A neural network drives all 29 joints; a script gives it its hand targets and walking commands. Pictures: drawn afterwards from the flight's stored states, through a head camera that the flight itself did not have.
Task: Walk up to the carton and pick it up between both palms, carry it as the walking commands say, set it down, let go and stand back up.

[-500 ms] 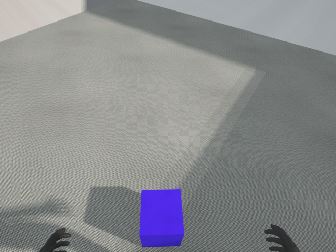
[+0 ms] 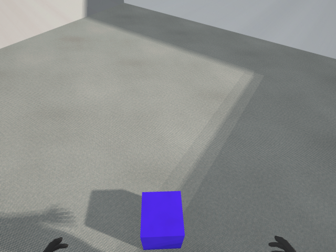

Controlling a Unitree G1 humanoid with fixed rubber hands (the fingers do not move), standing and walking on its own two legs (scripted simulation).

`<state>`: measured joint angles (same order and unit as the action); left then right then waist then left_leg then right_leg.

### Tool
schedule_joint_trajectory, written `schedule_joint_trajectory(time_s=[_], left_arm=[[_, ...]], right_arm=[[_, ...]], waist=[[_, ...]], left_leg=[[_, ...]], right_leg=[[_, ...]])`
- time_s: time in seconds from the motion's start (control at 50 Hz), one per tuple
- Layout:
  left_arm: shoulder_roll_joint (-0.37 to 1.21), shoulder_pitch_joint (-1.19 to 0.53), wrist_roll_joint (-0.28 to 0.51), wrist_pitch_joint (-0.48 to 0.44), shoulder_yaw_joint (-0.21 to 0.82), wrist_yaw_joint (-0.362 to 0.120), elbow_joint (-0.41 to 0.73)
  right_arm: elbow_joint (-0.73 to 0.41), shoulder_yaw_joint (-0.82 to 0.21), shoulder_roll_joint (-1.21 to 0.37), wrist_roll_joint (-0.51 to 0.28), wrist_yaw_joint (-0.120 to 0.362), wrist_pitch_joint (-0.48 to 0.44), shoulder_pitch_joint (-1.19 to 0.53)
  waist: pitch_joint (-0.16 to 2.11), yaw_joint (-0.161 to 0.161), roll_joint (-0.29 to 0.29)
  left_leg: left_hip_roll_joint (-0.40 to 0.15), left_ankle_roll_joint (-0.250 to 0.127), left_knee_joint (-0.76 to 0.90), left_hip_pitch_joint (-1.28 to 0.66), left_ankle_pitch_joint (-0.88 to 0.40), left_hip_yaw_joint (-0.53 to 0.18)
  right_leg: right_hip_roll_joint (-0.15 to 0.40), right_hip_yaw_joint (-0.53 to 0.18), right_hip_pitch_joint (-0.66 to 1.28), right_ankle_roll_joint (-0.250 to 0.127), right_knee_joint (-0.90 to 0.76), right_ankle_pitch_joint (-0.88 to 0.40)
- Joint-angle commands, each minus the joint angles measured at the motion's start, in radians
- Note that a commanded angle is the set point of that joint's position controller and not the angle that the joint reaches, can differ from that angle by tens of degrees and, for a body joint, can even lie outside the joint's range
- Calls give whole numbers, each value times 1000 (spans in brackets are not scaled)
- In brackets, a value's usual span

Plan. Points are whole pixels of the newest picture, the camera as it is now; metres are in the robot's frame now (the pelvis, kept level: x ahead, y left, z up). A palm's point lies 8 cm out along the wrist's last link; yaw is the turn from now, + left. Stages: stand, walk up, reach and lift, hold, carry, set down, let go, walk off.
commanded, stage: stand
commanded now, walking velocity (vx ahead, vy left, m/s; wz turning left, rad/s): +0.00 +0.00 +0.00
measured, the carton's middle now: (161, 220) +0.39 +0.01 -0.65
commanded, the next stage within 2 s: none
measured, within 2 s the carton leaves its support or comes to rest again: neither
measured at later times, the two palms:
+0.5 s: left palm out of the picture +0.08 +0.30 -0.10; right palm out of the picture +0.08 -0.31 -0.10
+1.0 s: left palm out of the picture +0.07 +0.31 -0.10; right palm out of the picture +0.07 -0.31 -0.10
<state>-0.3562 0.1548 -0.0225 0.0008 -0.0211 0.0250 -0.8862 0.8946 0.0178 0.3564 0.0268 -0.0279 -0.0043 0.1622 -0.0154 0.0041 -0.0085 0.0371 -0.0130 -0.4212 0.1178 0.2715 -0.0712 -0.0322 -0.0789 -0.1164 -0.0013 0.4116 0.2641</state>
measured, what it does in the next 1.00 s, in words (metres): stands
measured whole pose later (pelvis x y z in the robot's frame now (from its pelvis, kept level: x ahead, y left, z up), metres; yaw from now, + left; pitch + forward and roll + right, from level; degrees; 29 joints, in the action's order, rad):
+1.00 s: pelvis -0.02 +0.00 +0.00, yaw +0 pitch -3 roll +0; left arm -0.39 0.12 -0.01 -0.01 0.00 0.01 -1.02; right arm 1.03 0.00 0.39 0.01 -0.02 -0.01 0.13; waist -0.04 0.00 0.00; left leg 0.03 -0.01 -0.35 0.10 0.20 -0.08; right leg -0.03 -0.07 -0.10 0.00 0.34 0.20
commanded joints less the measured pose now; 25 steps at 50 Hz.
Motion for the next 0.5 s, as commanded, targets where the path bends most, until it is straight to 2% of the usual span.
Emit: schedule_joint_trajectory(time_s=[0.0,0.48], left_arm=[[-153,-34,1,-13,-31,2,40],[-181,-50,5,-21,-20,-6,-49]], right_arm=[[-38,33,162,-1,-3,-13,-33],[53,20,189,-8,5,-17,-52]], waist=[[30,0,10],[8,0,10]], left_leg=[[-112,0,62,12,-256,-83],[-122,-9,111,15,-184,-101]], right_leg=[[104,-75,9,-12,-51,-250],[116,-84,12,-19,-104,-186]])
